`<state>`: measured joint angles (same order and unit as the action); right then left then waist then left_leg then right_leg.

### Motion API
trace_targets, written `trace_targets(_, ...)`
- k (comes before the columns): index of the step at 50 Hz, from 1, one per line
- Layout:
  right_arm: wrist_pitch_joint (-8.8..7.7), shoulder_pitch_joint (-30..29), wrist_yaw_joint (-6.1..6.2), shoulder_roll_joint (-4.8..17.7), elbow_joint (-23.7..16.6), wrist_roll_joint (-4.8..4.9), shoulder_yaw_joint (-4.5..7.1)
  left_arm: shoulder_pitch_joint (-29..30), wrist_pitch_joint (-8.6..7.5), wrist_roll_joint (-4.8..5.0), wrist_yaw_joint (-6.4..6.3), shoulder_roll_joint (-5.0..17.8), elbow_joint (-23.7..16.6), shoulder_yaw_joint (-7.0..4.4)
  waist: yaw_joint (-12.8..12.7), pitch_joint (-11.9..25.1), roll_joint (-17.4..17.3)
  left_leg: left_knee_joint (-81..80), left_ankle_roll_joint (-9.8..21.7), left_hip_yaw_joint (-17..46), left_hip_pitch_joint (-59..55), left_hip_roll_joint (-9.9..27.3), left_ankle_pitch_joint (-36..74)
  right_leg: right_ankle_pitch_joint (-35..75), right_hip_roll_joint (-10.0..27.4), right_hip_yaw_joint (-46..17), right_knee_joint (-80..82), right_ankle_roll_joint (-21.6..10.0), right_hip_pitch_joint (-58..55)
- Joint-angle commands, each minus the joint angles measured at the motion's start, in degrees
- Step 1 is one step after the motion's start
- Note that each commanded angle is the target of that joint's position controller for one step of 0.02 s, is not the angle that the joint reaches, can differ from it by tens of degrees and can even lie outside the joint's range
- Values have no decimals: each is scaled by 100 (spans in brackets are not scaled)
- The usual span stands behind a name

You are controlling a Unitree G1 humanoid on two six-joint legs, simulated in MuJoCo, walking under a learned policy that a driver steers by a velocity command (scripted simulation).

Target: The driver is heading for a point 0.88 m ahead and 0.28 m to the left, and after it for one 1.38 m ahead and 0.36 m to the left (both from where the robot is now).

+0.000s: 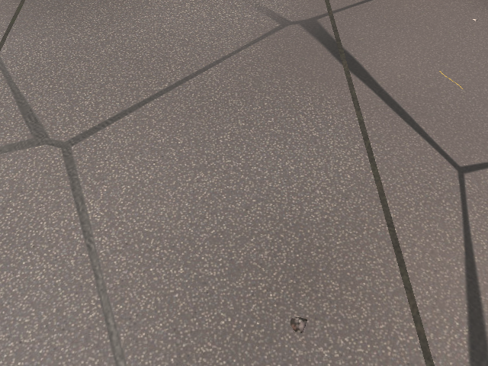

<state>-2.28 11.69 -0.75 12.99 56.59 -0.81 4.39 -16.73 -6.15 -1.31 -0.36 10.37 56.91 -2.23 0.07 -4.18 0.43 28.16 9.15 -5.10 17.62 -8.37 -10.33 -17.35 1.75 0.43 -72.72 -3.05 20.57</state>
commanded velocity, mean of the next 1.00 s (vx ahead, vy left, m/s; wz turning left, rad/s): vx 0.50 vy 0.00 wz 0.57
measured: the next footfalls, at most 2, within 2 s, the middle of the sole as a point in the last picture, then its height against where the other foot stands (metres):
right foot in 0.44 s outside the picture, level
left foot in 0.96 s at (177, 316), level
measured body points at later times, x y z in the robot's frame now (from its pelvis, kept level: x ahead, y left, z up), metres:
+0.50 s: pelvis +0.30 -0.03 +0.00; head +0.34 -0.02 +0.44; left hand +0.45 +0.25 -0.09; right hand +0.33 -0.30 -0.14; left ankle +0.09 +0.02 -0.65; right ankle +0.41 -0.09 -0.73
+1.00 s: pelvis +0.53 +0.10 -0.01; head +0.56 +0.14 +0.44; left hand +0.36 +0.30 -0.15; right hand +0.84 +0.04 -0.09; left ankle +0.57 +0.20 -0.73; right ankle +0.43 -0.09 -0.69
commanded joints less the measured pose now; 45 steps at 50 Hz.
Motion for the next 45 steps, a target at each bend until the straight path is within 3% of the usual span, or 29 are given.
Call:
trace_targets(1, -171, 335, 74, 429, -194, 45, 44, -262, 118, -127, 21, 468, -438, -113, -221, 259, 189, -1657, 845, 2383, -668, 1782, 1190, 80, 395, -345, 396, 164, 998)
trace_targets(3, -231, 585, 94, 602, -173, 74, 65, -37, 263, -158, 42, 439, -586, -108, -226, 199, 34, -1715, 807, 2134, -498, 1594, 1365, 186, 408, -204, 864, 325, 1111)
trace_targets(5, -223, 848, 99, 697, -186, 91, 74, 579, 323, -154, 61, 505, -858, -111, -76, 51, -110, -1824, 678, 2097, -515, 1479, 1365, 669, 427, -96, 1421, 474, 1471)
trace_targets(10, -156, 1571, 99, 690, -215, 68, 65, 1758, 352, -100, 135, 595, -1354, -96, 398, 111, -326, -1582, 216, 2201, -1317, 1366, 2165, 1661, 240, -33, 2557, 568, 2021)
trace_targets(15, -111, 1980, 179, 745, -283, -11, 73, 2634, 304, -44, 178, 612, -1798, 6, 661, 69, -467, -1197, 285, 2483, -2124, 1431, 2827, 1550, -52, -3, 3387, 492, 2198)
trace_targets(17, -111, 1954, 217, 822, -339, -43, 96, 2705, 247, -8, 178, 677, -1941, 26, 610, 78, -541, -982, 277, 2625, -2277, 1516, 3125, 1438, -147, -45, 3808, 383, 1896)
trace_targets(18, -118, 1811, 239, 878, -396, -42, 113, 2504, 215, 9, 167, 739, -1936, 17, 465, 128, -585, -846, 194, 2639, -2182, 1516, 3323, 1354, -207, -76, 4080, 303, 1431)
trace_targets(19, -135, 1537, 238, 960, -483, -37, 131, 2040, 184, 25, 131, 842, -1834, -19, 195, 280, -612, -532, 45, 2553, -1897, 1433, 3887, 1142, -351, -48, 4339, 190, 589)
trace_targets(20, -173, 1414, 197, 1036, -531, -27, 148, 1356, 144, 35, 71, 1027, -1634, -95, -75, 654, -553, 106, -84, 2506, -1716, 1288, 4422, 1048, -505, 12, 4469, 75, -401)
trace_targets(21, -235, 1241, 128, 1049, -591, 30, 152, 464, 66, 6, -10, 1220, -1447, -171, -551, 1141, -373, 1185, -208, 2329, -1183, 1016, 4034, 1329, -205, -206, 4740, -106, -1729)
trace_targets(22, -294, 1269, 79, 670, -829, 108, 56, -489, 47, -149, -129, 1673, -1405, -277, -822, 2060, 223, 2706, -273, 1966, -361, 706, 2002, 348, 1186, -1501, 4704, -354, -3147)
trace_targets(23, -231, 2129, 112, 217, -919, 324, -17, -323, 118, -249, -110, 2056, -1451, -361, -260, 2636, 1579, 4271, -440, 1336, 1305, -137, -2379, 536, 2655, -4128, 5215, -1148, -4227)
trace_targets(24, -132, 1961, 174, 813, -787, 68, 55, -4, 203, -120, -68, 1540, -1493, -333, -166, 2109, 757, 4736, -370, 1254, 1816, 463, -1856, -389, 2411, -4374, 5409, -1161, -3532)
trace_targets(25, -96, 1430, 123, 828, -822, -15, 74, 403, 202, -64, -53, 995, -1552, -196, -133, 1168, 193, 4568, -416, 1167, 1820, 682, -1224, -358, 2051, -3285, 5600, -962, -2583)
trace_targets(26, -78, 1160, 71, 706, -886, -33, 58, 563, 181, -83, -26, 788, -1505, -134, -70, 706, 0, 4321, -453, 1106, 1727, 847, -928, 215, 1741, -2477, 5787, -799, -1961)
trace_targets(28, 53, 1065, -54, 595, -947, -131, 58, 394, 114, -55, -38, 748, -1327, -108, 71, 414, 404, 4053, -522, 1012, 1484, 1041, -792, 1061, 1348, -1462, 6030, -565, -1357)
trace_targets(31, 191, 788, -167, 455, -1148, -133, 27, 107, -50, 43, 25, 807, -1158, -139, 146, 406, 507, 3929, -556, 903, 1710, 1122, -566, 1956, 1339, -804, 6216, -597, -1315)
trace_targets(33, 218, 366, -231, 435, -1337, -149, 1, -8, -77, 44, 37, 857, -1102, -162, 112, 319, 475, 3759, -600, 849, 2089, 1213, -200, 2144, 1346, -429, 6351, -629, -1384)
trace_targets(38, 167, -665, -348, 325, -1736, -103, -119, -252, -52, 25, 49, 937, -966, -181, -55, 89, 441, 2176, -641, 458, 2024, 1216, 931, 2515, 1086, 541, 6414, -468, -1409)
trace_targets(42, 150, -1340, -417, 350, -2017, -132, -169, -623, 13, 29, -15, 1163, -828, -237, -252, -69, 418, 1145, -445, 43, 1756, 1152, 784, 2846, 1301, 863, 6310, -386, -1941)
trace_targets(45, 156, -1325, -368, 455, -2086, -189, -126, -807, 146, 11, -75, 1345, -718, -269, -186, 85, 505, 755, -168, -266, 1315, 783, -65, 4707, 1410, 1167, 5510, -293, -2516)
Over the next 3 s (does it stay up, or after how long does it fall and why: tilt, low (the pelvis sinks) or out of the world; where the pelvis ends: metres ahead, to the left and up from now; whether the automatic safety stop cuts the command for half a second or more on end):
stays up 0.87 0.34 0.01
